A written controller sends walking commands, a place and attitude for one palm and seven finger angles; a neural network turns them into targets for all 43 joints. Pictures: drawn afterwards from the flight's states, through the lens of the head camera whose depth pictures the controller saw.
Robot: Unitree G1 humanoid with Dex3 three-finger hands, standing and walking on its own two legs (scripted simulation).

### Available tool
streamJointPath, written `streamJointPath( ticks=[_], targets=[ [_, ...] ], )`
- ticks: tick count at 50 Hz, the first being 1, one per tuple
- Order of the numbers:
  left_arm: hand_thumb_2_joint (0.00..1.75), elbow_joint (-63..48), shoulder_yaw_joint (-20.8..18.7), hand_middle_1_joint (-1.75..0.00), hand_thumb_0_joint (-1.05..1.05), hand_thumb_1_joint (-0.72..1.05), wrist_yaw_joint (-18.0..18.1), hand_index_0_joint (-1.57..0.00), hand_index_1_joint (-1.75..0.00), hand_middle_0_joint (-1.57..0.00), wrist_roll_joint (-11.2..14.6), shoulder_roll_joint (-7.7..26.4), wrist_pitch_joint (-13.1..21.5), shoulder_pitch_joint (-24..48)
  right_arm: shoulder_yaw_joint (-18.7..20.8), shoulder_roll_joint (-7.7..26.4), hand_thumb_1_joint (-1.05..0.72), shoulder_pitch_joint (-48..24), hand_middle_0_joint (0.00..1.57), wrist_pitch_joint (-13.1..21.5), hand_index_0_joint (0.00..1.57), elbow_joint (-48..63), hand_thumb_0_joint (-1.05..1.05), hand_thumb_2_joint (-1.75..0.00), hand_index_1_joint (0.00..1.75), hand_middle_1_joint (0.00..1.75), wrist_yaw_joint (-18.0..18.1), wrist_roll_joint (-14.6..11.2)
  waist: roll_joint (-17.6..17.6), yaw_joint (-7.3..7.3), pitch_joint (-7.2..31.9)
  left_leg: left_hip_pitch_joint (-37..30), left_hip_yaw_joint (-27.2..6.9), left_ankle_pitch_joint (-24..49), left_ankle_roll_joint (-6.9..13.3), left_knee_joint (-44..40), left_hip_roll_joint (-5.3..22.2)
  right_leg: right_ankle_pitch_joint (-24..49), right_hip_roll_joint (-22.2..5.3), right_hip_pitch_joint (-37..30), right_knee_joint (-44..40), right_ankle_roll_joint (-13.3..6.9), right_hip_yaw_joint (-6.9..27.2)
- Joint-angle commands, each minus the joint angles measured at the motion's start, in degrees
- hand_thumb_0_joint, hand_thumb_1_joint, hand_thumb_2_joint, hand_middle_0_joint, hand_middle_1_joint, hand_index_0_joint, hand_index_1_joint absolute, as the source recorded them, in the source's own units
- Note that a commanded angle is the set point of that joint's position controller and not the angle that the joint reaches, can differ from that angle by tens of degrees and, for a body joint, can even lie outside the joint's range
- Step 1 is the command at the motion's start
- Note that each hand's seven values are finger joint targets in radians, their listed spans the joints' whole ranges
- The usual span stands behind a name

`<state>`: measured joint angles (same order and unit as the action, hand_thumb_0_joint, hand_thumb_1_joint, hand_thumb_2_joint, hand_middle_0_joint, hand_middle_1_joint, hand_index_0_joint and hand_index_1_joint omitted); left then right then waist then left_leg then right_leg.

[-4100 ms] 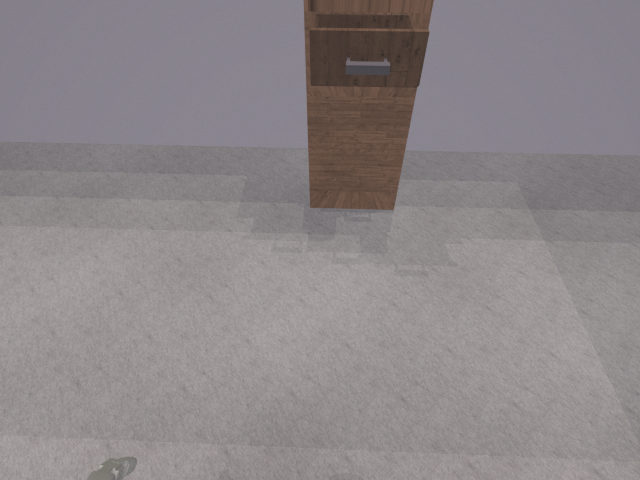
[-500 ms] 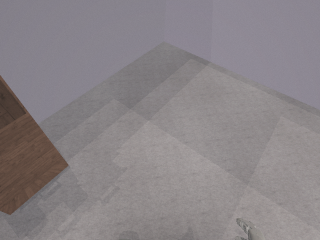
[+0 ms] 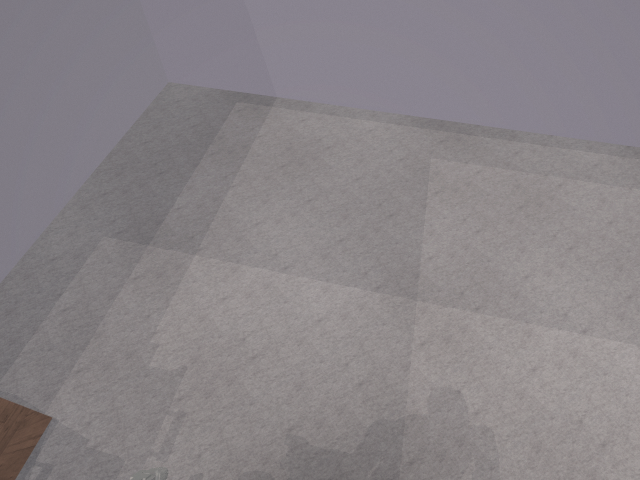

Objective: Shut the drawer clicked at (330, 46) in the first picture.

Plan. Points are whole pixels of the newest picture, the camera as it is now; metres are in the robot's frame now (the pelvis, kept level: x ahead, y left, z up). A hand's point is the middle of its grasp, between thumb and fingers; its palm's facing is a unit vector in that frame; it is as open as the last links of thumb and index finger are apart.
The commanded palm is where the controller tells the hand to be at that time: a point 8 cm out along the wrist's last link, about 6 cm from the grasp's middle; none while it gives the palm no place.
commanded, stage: walk to a spot facing it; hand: left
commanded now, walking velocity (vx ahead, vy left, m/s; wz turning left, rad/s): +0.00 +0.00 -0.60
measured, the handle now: out of the picture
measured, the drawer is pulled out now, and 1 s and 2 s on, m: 0.14 0.14 0.14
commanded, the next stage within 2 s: turn to face it in 1.18 s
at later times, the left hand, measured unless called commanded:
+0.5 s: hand out of the picture +0.13 +0.21 -0.17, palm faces -0.17 -0.97 -0.18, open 7.4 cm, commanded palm none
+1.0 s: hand (267, 346) +0.33 +0.11 -0.16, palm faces -0.58 -0.79 -0.20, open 7.4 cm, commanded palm none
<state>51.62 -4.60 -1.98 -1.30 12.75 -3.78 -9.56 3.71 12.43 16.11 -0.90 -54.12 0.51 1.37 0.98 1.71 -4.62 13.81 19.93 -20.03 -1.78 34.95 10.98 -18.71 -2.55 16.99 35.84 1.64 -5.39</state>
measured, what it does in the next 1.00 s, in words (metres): walks ahead, turning right: left foot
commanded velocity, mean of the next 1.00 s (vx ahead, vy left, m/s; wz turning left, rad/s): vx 0.08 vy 0.00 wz -0.60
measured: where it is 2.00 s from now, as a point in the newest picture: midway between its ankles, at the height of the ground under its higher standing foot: outside the picture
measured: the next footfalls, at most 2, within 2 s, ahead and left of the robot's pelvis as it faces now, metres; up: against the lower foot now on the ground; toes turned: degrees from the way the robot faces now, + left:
left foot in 0.50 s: +0.15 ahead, +0.11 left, +0.00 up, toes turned -11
right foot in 1.06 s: +0.12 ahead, -0.12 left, +0.00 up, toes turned -44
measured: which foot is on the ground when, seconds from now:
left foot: down 0.00-0.00, up 0.02-0.48, down 0.50-1.00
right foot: down 0.00-0.50, up 0.52-1.00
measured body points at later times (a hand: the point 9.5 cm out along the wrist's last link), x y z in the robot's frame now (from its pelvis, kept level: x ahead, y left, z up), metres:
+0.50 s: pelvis +0.06 +0.03 +0.00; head +0.08 +0.04 +0.45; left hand +0.14 +0.26 -0.16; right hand +0.11 -0.25 -0.11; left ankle +0.11 +0.12 -0.73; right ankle -0.01 -0.11 -0.73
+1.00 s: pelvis +0.13 +0.01 +0.00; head +0.18 -0.01 +0.45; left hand +0.36 +0.15 -0.14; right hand -0.04 -0.16 -0.15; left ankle +0.11 +0.12 -0.73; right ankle +0.09 -0.09 -0.70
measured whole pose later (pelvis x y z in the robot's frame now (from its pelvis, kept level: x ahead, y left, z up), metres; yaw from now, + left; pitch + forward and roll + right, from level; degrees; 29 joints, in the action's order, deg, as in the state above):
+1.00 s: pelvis +0.13 +0.01 +0.00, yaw -35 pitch +1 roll +0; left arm 52.7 -4.9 -1.7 -1.7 11.9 -4.5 -6.1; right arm 2.7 9.4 20.4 0.1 -57.8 1.4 1.6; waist -0.3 2.8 -6.0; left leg 6.1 23.2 -23.7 0.3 30.5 7.2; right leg -21.4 -3.2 25.3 46.9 1.8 -6.0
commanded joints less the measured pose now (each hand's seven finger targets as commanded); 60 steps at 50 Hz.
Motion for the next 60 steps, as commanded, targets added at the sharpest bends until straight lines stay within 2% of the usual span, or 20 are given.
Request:
streamJointPath(
  ticks=[1, 2, 3, 7, 18, 22, 23, 24, 25, 26, 30, 33, 46, 50, 51, 52, 53, 54, 55, 60],
  targets=[
    [0.90, -1.32, -3.42, -0.30, 0.00, 0.90, 2.68, -0.20, -0.30, -0.20, 0.21, 16.68, 3.27, -11.55, 0.80, 4.07, -0.90, -4.25, 0.20, 0.21, 0.20, 7.86, 0.00, -0.90, 0.30, 0.30, 0.16, -0.51, -18.29, -6.75, 11.31, 21.73, -10.47, -18.05, -3.29, 27.02, -3.06, 47.60, -21.67, -20.28, -13.70, -12.65, 28.13],
    [0.90, -1.38, -3.16, -0.30, 0.00, 0.90, 3.08, -0.20, -0.30, -0.20, 0.52, 15.44, 2.96, -11.25, 0.87, 4.81, -0.90, -4.28, 0.20, -0.36, 0.20, 7.79, 0.00, -0.90, 0.30, 0.30, 0.77, -0.74, -13.03, -5.98, 11.06, 21.66, -16.69, -15.68, -2.49, 31.63, -2.13, 43.08, -20.91, -17.57, -13.14, -14.64, 23.98],
    [0.90, -2.04, -3.09, -0.30, 0.00, 0.90, 3.40, -0.20, -0.30, -0.20, 0.44, 13.55, 3.07, -8.08, 0.82, 4.60, -0.90, -5.25, 0.20, -0.58, 0.20, 7.18, 0.00, -0.90, 0.30, 0.30, 0.82, -0.56, -15.71, -5.09, 8.88, 23.52, -18.36, -12.23, -2.48, 32.19, -1.63, 38.72, -16.66, -15.33, -14.52, -12.57, 22.30],
    [0.90, -3.70, -1.45, -0.30, 0.00, 0.90, 2.79, -0.20, -0.30, -0.20, 0.80, 9.52, 3.55, -2.04, 1.29, 5.91, -0.90, -3.15, 0.20, -0.96, 0.20, 4.40, 0.00, -0.90, 0.30, 0.30, 0.33, 0.04, -8.95, -1.72, 6.66, 19.70, -17.90, -0.89, -4.34, 30.98, -2.48, 33.01, -9.72, -10.91, -14.83, -9.47, 15.84],
    [0.90, -2.09, -2.13, -0.30, 0.00, 0.90, 2.02, -0.20, -0.30, -0.20, -0.02, 11.85, 4.79, -6.42, 0.98, 5.70, -0.90, -11.15, 0.20, 1.45, 0.20, 8.40, 0.00, -0.90, 0.30, 0.30, -0.71, -0.15, -10.05, -4.71, 3.58, 17.54, -17.39, -3.27, -3.68, 12.87, -6.30, 7.26, -10.19, -10.16, -19.16, -13.25, 27.45],
    [0.90, -2.75, -2.24, -0.30, 0.00, 0.90, 1.93, -0.20, -0.30, -0.20, 0.12, 11.45, 4.33, -2.29, 0.88, 5.25, -0.90, -4.11, 0.20, 2.55, 0.20, 6.91, 0.00, -0.90, 0.30, 0.30, -0.06, -0.67, -10.41, -0.45, 3.64, -1.69, -16.23, 2.30, -2.36, -3.92, -9.18, 5.49, -6.32, 1.72, -13.71, -9.91, 26.95],
    [0.90, -3.26, -1.76, -0.30, 0.00, 0.90, 1.76, -0.20, -0.30, -0.20, 0.40, 9.40, 3.98, -1.29, 1.05, 7.08, -0.90, 1.36, 0.20, 2.89, 0.20, 5.02, 0.00, -0.90, 0.30, 0.30, 0.59, -0.71, -5.81, 1.90, 5.23, -11.70, -16.33, 5.41, -2.19, -10.22, -7.89, 2.45, -2.22, 7.31, -8.15, -7.33, 23.34],
    [0.90, -3.98, -0.91, -0.30, 0.00, 0.90, 1.36, -0.20, -0.30, -0.20, 1.04, 5.26, 3.56, -2.20, 1.94, 12.44, -0.90, 5.75, 0.20, 3.22, 0.20, 3.82, 0.00, -0.90, 0.30, 0.30, 1.05, -0.09, 8.69, 3.47, 7.87, -19.70, -29.75, -3.75, 0.30, -17.26, 4.62, -6.59, 5.20, 15.97, 5.40, -4.06, 16.59],
    [0.90, -5.09, -0.57, -0.30, 0.00, 0.90, 1.10, -0.20, -0.30, -0.20, 0.85, 3.73, 3.63, -2.63, 2.61, 16.37, -0.90, 8.34, 0.20, 2.79, 0.20, 4.29, 0.00, -0.90, 0.30, 0.30, 0.95, 0.06, 18.57, 3.69, 7.63, -17.74, -44.14, -7.46, 5.01, -22.42, 17.64, -17.40, 6.92, 21.96, 20.02, -1.06, 8.17],
    [0.90, -5.25, -1.34, -0.30, 0.00, 0.90, 0.90, -0.20, -0.30, -0.20, 0.13, 5.75, 3.28, -1.61, 2.09, 15.69, -0.90, 5.53, 0.20, 2.24, 0.20, 5.34, 0.00, -0.90, 0.30, 0.30, 0.89, 0.27, 12.15, 2.85, 3.37, -8.75, -45.06, -11.94, 8.32, -25.03, 19.99, -15.67, 2.67, 21.11, 27.10, -0.90, 9.56],
    [0.90, -0.76, -2.07, -0.30, 0.00, 0.90, -0.44, -0.20, -0.30, -0.20, -0.44, 5.11, 1.89, -6.30, -0.52, 7.37, -0.90, -4.32, 0.20, 3.11, 0.20, 6.73, 0.00, -0.90, 0.30, 0.30, 1.59, -0.22, 8.34, -2.66, -0.38, -1.66, -22.25, 9.42, 3.18, -22.79, 8.22, -0.47, -0.43, 16.82, 33.81, 0.74, 6.81],
    [0.90, 0.12, -1.69, -0.30, 0.00, 0.90, 0.17, -0.20, -0.30, -0.20, -0.17, 3.45, 1.06, -8.26, -0.65, 6.47, -0.90, 0.18, 0.20, 3.47, 0.20, 4.80, 0.00, -0.90, 0.30, 0.30, 2.05, -0.51, 8.82, -2.57, 3.64, -7.42, -15.28, 32.82, 2.60, -17.65, 6.77, 1.20, 0.36, 16.51, 35.63, 1.78, 6.11],
    [0.90, -4.13, -0.39, -0.30, 0.00, 0.90, 0.31, -0.20, -0.30, -0.20, -0.20, 0.97, 0.87, 5.91, 1.35, 6.53, -0.90, 7.21, 0.20, 2.18, 0.20, -0.86, 0.00, -0.90, 0.30, 0.30, 1.59, 0.23, 9.10, 1.72, 2.51, -15.87, -7.91, 42.17, 7.92, -12.01, 10.70, -2.40, -1.10, 15.78, 13.47, 1.07, -0.69],
    [0.90, -4.19, -0.55, -0.30, 0.00, 0.90, 0.86, -0.20, -0.30, -0.20, -0.23, 2.38, 2.19, 2.45, 2.15, 8.41, -0.90, 5.98, 0.20, 1.87, 0.20, -0.65, 0.00, -0.90, 0.30, 0.30, 0.94, -0.05, 8.56, -0.75, 5.52, -14.87, -4.96, 51.17, 5.80, -3.39, 11.91, -1.69, 1.66, 5.56, 2.65, -1.67, -2.61],
    [0.90, -3.28, -0.94, -0.30, 0.00, 0.90, 1.06, -0.20, -0.30, -0.20, -0.29, 3.88, 2.97, -1.89, 2.21, 8.68, -0.90, 5.37, 0.20, 1.86, 0.20, -0.13, 0.00, -0.90, 0.30, 0.30, 0.73, -0.39, 6.45, -3.32, 8.03, -11.51, -3.50, 49.82, 3.56, 4.26, 11.13, 4.60, 1.77, -2.51, -4.13, -2.45, -1.93],
    [0.90, -1.50, -1.81, -0.30, 0.00, 0.90, 1.56, -0.20, -0.30, -0.20, -0.62, 8.05, 3.94, -8.56, 1.97, 8.02, -0.90, 4.85, 0.20, 1.69, 0.20, 1.07, 0.00, -0.90, 0.30, 0.30, 0.14, -1.06, -2.61, -6.65, 12.91, -0.25, -2.10, 37.40, 0.54, 17.53, 8.73, 19.97, -3.95, -17.49, -9.46, -5.43, 5.55],
    [0.90, -0.31, -3.21, -0.30, 0.00, 0.90, 2.47, -0.20, -0.30, -0.20, -0.24, 15.00, 4.48, -13.18, 0.85, 3.69, -0.90, 2.88, 0.20, 1.41, 0.20, 4.21, 0.00, -0.90, 0.30, 0.30, -0.17, -1.21, -18.15, -7.99, 15.99, 18.61, -3.78, -13.63, -3.80, 33.98, -2.99, 50.60, -20.43, -28.02, -10.18, -13.27, 29.94],
    [0.90, 0.42, -3.49, -0.30, 0.00, 0.90, 3.26, -0.20, -0.30, -0.20, 1.09, 16.13, 3.89, -13.82, 0.79, 4.61, -0.90, -0.37, 0.20, 0.70, 0.20, 5.45, 0.00, -0.90, 0.30, 0.30, 0.78, -1.18, -14.56, -7.85, 17.32, 20.39, -14.49, -18.97, -3.08, 39.57, -4.00, 58.09, -22.32, -26.17, -10.07, -17.30, 28.83],
    [0.90, -0.32, -3.11, -0.30, 0.00, 0.90, 3.82, -0.20, -0.30, -0.20, 1.21, 13.30, 3.51, -10.29, 0.83, 4.44, -0.90, -1.46, 0.20, 0.26, 0.20, 5.18, 0.00, -0.90, 0.30, 0.30, 1.01, -1.17, -9.95, -6.42, 13.61, 21.21, -17.31, -13.85, -2.70, 40.09, -1.84, 51.56, -19.58, -22.92, -10.44, -16.42, 23.92],
    [0.90, -3.61, -1.40, -0.30, 0.00, 0.90, 3.55, -0.20, -0.30, -0.20, 0.57, 9.17, 3.88, 0.76, 0.98, 4.06, -0.90, -0.49, 0.20, -1.12, 0.20, 3.06, 0.00, -0.90, 0.30, 0.30, 0.74, -0.28, -6.16, -0.48, 5.54, 16.10, -18.58, -2.53, -3.92, 32.34, -2.54, 37.86, -10.34, -6.21, -14.46, -11.20, 15.72]
  ],
)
